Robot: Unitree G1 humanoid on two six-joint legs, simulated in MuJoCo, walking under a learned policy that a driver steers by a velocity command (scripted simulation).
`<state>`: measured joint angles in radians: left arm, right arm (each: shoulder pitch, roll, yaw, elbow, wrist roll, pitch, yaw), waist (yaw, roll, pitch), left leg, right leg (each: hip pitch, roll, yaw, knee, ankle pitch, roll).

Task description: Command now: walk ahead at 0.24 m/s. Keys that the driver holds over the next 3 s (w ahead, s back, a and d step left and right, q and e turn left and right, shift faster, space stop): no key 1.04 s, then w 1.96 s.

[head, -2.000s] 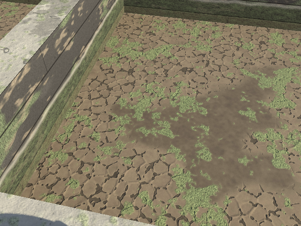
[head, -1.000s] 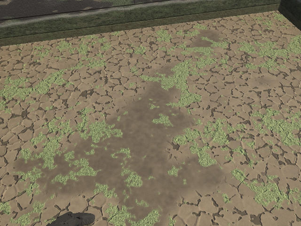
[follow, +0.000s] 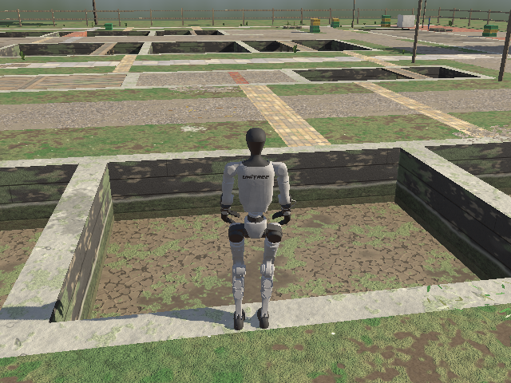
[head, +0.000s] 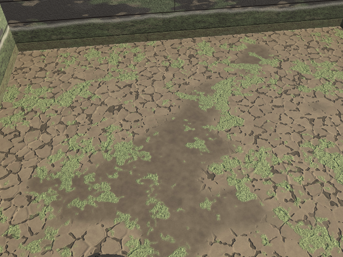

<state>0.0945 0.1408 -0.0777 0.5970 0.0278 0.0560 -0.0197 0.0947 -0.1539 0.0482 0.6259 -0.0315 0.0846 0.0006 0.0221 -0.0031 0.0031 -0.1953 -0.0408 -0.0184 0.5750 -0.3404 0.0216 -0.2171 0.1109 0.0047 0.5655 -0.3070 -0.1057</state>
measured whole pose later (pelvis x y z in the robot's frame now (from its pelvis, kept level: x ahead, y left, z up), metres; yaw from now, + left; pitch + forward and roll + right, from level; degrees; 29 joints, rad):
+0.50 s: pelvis +0.01 -0.01 +0.02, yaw +0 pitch +0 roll +0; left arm 0.20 0.18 -0.07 0.69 0.04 0.07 -0.02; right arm 0.18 -0.20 0.05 0.69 -0.05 0.06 0.00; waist 0.02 0.03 -0.01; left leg -0.11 0.00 -0.03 0.34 -0.22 0.01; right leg -0.08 0.14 0.02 0.20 -0.12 -0.12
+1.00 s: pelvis +0.00 +0.00 +0.02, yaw -2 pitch +0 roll -1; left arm 0.30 0.21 -0.07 0.67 0.05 0.08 -0.01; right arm 0.26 -0.25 0.09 0.67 -0.05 0.04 0.00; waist 0.01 0.02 -0.02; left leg -0.13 -0.01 -0.02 0.35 -0.22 0.02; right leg -0.11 0.14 0.06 0.22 -0.12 -0.10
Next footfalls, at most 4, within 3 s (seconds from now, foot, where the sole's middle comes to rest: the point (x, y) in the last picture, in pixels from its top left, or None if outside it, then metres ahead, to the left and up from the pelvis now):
none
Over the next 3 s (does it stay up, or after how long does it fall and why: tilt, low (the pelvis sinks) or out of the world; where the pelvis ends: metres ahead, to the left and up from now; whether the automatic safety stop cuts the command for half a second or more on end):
stays up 0.00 0.00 0.00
